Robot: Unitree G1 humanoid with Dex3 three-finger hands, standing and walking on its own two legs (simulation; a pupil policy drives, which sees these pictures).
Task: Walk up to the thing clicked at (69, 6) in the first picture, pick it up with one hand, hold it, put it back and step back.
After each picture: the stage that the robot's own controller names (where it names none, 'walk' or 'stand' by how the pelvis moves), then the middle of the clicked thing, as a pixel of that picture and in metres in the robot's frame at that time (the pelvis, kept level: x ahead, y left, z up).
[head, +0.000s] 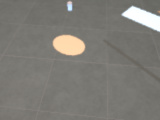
stand; (69, 6) +2.19 +0.20 -0.72
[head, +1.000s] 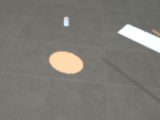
walk; (66, 21) +2.05 +0.19 -0.72
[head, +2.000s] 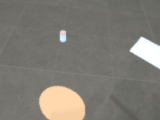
walk; (63, 36) +1.38 +0.15 -0.71
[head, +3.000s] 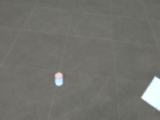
walk; (59, 79) +0.85 +0.17 -0.72
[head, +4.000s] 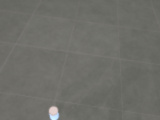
walk; (53, 113) +0.50 +0.18 -0.71
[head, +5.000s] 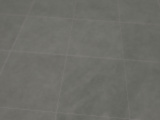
stand; out of the picture +0.34 +0.19 -0.70
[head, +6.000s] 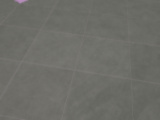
stand; out of the picture +0.32 +0.18 -0.72
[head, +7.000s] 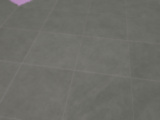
stand; out of the picture +0.33 +0.19 -0.73
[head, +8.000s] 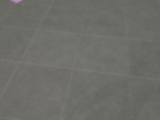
stand; out of the picture +0.32 +0.19 -0.73
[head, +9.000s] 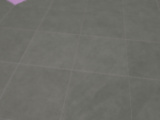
stand; out of the picture +0.32 +0.19 -0.73
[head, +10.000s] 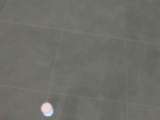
go down; (47, 109) +0.35 +0.19 -0.60
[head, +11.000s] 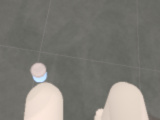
go down; (39, 73) +0.41 +0.19 -0.32
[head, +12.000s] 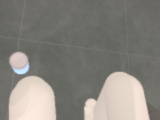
close in; (20, 63) +0.41 +0.20 -0.28
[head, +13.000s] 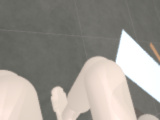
close; out of the picture +0.41 +0.24 -0.23
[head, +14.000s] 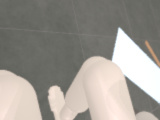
close; out of the picture +0.40 +0.25 -0.23
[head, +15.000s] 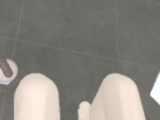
lift; (3, 74) +0.33 +0.25 -0.14
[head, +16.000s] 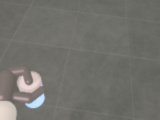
lift; (32, 90) +0.31 +0.18 +0.02
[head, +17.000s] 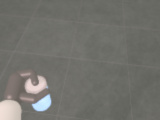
hold; (39, 94) +0.32 +0.16 -0.01
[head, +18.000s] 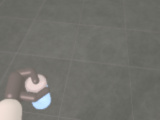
hold; (38, 92) +0.32 +0.17 -0.01
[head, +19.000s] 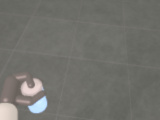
crouch; (35, 96) +0.31 +0.18 -0.03
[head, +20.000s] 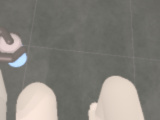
lower; (13, 51) +0.44 +0.21 -0.12
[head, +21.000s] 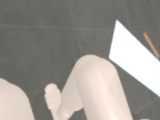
lower; out of the picture +0.43 +0.26 -0.23
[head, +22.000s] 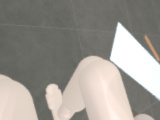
lower; out of the picture +0.42 +0.26 -0.23
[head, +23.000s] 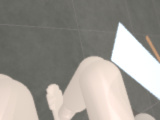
lower; out of the picture +0.42 +0.26 -0.23
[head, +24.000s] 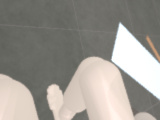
lower; out of the picture +0.42 +0.26 -0.23
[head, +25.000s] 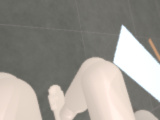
open; out of the picture +0.40 +0.24 -0.24
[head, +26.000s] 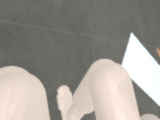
stand; out of the picture +0.40 +0.23 -0.23
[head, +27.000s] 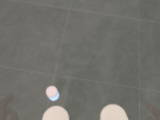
stand; (52, 93) +0.39 +0.17 -0.51
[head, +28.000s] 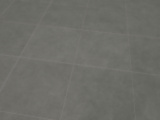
stand; out of the picture +0.35 +0.16 -0.66
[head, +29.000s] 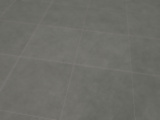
stand; out of the picture +0.35 +0.16 -0.67
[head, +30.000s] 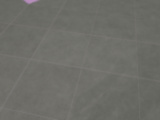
stand; out of the picture +0.37 +0.15 -0.71
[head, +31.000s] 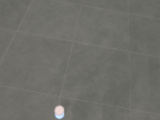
walk; (59, 112) +0.39 +0.11 -0.71
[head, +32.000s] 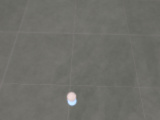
walk; (71, 98) +0.49 +0.09 -0.69
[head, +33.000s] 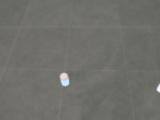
walk; (64, 79) +0.71 +0.21 -0.70
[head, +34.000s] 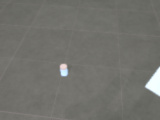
walk; (63, 70) +0.96 +0.22 -0.70
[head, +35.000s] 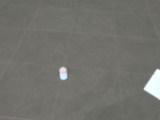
stand; (63, 73) +0.93 +0.18 -0.72
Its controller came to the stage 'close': yes
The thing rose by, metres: 0.71
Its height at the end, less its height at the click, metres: +0.00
